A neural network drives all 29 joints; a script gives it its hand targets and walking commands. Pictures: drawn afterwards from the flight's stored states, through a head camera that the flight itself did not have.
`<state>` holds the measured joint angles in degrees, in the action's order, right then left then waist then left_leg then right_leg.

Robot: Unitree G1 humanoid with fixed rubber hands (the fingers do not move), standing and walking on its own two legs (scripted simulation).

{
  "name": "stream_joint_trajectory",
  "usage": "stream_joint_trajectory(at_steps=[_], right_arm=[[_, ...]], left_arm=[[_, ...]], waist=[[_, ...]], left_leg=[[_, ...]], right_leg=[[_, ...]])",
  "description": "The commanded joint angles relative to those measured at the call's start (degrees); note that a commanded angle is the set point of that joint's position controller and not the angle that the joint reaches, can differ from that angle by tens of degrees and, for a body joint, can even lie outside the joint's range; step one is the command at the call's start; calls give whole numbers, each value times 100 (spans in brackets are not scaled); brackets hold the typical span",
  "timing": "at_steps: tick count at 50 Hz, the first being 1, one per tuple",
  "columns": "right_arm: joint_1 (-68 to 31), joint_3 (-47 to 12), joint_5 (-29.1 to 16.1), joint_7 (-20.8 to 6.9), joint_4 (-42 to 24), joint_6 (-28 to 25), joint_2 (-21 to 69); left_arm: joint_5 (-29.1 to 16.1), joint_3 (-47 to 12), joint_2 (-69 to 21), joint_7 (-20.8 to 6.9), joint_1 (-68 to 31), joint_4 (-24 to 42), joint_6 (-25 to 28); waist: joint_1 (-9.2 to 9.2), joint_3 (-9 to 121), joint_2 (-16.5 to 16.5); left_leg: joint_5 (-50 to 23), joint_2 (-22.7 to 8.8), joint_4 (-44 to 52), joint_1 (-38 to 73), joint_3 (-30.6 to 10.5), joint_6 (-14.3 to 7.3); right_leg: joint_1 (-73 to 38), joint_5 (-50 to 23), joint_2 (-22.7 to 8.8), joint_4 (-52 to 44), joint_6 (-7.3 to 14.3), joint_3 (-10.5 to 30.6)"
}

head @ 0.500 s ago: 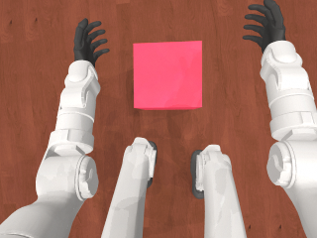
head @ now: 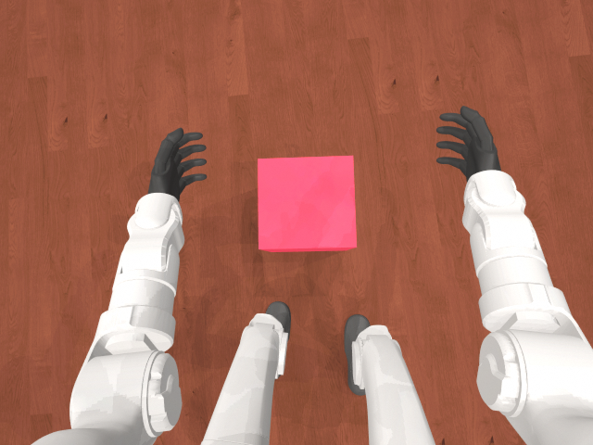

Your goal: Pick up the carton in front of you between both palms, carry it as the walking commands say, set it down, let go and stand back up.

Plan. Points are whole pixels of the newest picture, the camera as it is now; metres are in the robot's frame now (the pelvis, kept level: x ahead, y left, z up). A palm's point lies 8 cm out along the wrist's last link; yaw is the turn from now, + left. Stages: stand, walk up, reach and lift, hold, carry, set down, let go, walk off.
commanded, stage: let go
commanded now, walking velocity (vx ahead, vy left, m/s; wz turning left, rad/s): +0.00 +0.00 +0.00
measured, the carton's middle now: (307, 210) +0.45 +0.05 -0.54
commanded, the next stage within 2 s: stand in 1.10 s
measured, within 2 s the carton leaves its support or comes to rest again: neither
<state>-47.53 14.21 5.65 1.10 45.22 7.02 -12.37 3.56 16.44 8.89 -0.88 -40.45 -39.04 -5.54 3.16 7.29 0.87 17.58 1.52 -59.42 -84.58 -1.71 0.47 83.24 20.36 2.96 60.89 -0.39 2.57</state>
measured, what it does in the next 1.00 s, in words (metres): rises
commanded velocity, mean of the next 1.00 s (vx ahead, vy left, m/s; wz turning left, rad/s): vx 0.00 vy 0.00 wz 0.00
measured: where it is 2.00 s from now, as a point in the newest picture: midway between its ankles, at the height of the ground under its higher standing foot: (316, 360)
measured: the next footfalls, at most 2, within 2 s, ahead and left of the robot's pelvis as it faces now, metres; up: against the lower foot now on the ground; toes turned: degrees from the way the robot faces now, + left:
none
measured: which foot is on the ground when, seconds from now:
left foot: down 0.00-1.00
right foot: down 0.00-1.00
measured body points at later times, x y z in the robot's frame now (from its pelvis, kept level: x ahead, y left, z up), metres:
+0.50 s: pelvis +0.07 +0.01 +0.10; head +0.18 +0.00 +0.53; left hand +0.27 +0.24 +0.01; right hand +0.31 -0.22 +0.00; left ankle +0.06 +0.12 -0.63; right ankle +0.04 -0.11 -0.63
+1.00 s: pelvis +0.07 +0.00 +0.11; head +0.08 +0.00 +0.56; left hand +0.24 +0.23 +0.03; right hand +0.24 -0.24 +0.04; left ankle +0.06 +0.12 -0.63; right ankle +0.04 -0.12 -0.63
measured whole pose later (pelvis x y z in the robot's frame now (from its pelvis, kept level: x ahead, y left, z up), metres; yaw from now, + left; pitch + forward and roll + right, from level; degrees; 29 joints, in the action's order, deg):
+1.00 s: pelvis +0.07 +0.00 +0.11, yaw +1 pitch -6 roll +0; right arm 12.3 2.6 0.8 -4.0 24.4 7.6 -11.5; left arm 1.7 2.7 12.0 -4.2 12.0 -23.7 -9.1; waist -0.1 -7.1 0.7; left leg 14.5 1.3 -25.3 -5.2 -2.5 0.1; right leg 3.3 16.8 1.7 25.7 0.9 2.9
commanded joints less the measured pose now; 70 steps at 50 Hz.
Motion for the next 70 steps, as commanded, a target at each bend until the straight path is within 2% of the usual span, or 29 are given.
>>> stream_joint_trajectory(at_steps=[1, 6, 9, 13, 19, 23, 29, 36, 41, 49, 50, 51, 55, 56, 58, 59, 61, 65, 70], right_arm=[[131, 8, 46, 133, -1091, -140, -385], [1086, -219, -150, 68, -1669, -345, -347], [1808, -333, -229, -20, -1640, -474, -300], [2884, -436, -298, -98, -1537, -640, -290], [4153, -627, -403, -159, -1733, -858, -340], [4825, -727, -439, -201, -1952, -947, -367], [5618, -889, -490, -290, -2253, -835, -380], [5793, -1032, -545, -466, -2515, -396, -393], [5714, -1045, -534, -526, -2613, -123, -409], [5703, -994, -440, -520, -2673, 34, -422], [6027, -945, -536, -405, -2347, -143, -448], [5940, -1002, -543, -358, -2444, -177, -457], [5797, -1084, -558, -323, -2533, -185, -506], [5688, -924, -322, -109, -1657, -356, -1124], [5800, -908, -281, -18, -1510, -505, -1179], [5776, -925, -268, -19, -1402, -563, -1175], [5661, -954, -305, -23, -1238, -638, -1166], [5562, -964, -325, -20, -986, -716, -1264], [5602, -966, -324, 21, -675, -759, -1440]], left_arm=[[130, -89, 752, -158, 233, 918, 134], [-85, -450, 726, -295, 1161, 1247, 256], [-244, -611, 664, -337, 1832, 1208, 364], [-375, -810, 628, -327, 2820, 1180, 522], [-468, -1038, 628, -248, 4081, 1466, 719], [-472, -1137, 682, -233, 4720, 1706, 787], [-477, -1276, 801, -287, 5175, 1898, 660], [-389, -1269, 917, -354, 5091, 1948, 231], [-273, -1196, 911, -366, 5102, 1940, -63], [-204, -1167, 893, -344, 5070, 2034, -210], [-100, -1161, 1014, -194, 4835, 2402, -517], [-149, -1239, 970, -131, 4954, 2286, -591], [-226, -1320, 896, -32, 4979, 2282, -687], [-233, -1127, 1586, 193, 4908, 1451, -222], [-155, -1156, 1524, 234, 4980, 1287, 122], [-129, -1177, 1495, 219, 4924, 1204, 213], [-139, -1189, 1454, 179, 4895, 1036, 338], [-145, -1191, 1571, 170, 4944, 673, 466], [-145, -1228, 1727, 215, 4977, 283, 549]], waist=[[97, 5021, 105], [49, 3939, -59], [-3, 3463, -63], [-42, 3057, -105], [-74, 2292, -177], [-117, 1609, -98], [-238, 437, 54], [-304, -701, 45], [-259, -1140, -33], [-285, -1138, -44], [-372, -832, -209], [-370, -871, -59], [-317, -897, 11], [-158, -1020, 514], [-292, -904, 297], [-309, -887, 164], [-283, -704, -80], [-273, -454, -130], [-320, -400, -236]], left_leg=[[-2059, 179, 640, 3920, 343, 94], [-2173, 58, 1143, 4915, 131, 28], [-2383, 7, 1377, 5357, 22, 24], [-3011, -46, 1630, 6075, -108, 52], [-3555, -67, 2219, 7086, -173, 108], [-3316, -33, 2746, 7421, -108, 141], [-2348, 81, 3483, 7695, 14, 98], [-1193, 129, 3763, 7911, 157, 54], [-995, 144, 3715, 8147, 186, 53], [-1308, 131, 3678, 8402, 153, 35], [-1201, 276, 3499, 8296, 167, 89], [-1193, 252, 3471, 8238, 140, 61], [-1243, 217, 3443, 8030, 119, 66], [-1155, -263, 3281, 7274, -107, 90], [-727, -303, 3340, 7282, -208, 39], [-549, -322, 3404, 7248, -248, 14], [-604, -399, 3466, 7163, -361, -37], [-1313, -476, 3424, 7280, -423, -76], [-1795, -551, 3436, 7505, -508, -112]], right_leg=[[-3489, -1981, 116, -897, -176, -198], [-3610, -1699, 62, -1436, -113, -183], [-3773, -1711, 39, -1674, -87, -177], [-4062, -1937, 39, -1985, -66, -157], [-4946, -2239, 30, -2647, -58, -132], [-5889, -2402, 7, -3157, -52, -105], [-6950, -2280, -83, -3806, -77, -66], [-7223, -1360, -180, -4148, -79, -79], [-7182, -986, -225, -4204, -21, -77], [-7446, -1375, -140, -4088, -41, -100], [-7720, -1797, -146, -3875, -5, -95], [-7664, -1898, -141, -3817, -30, -111], [-7638, -1842, -122, -3780, -10, -149], [-7011, -1113, -402, -3741, -130, 18], [-6929, -386, -524, -3863, -71, 307], [-6905, -254, -532, -3878, -41, 349], [-7100, -572, -493, -3713, -2, 301], [-7328, -1313, -554, -3629, 3, 324], [-7400, -1662, -597, -3632, 33, 352]])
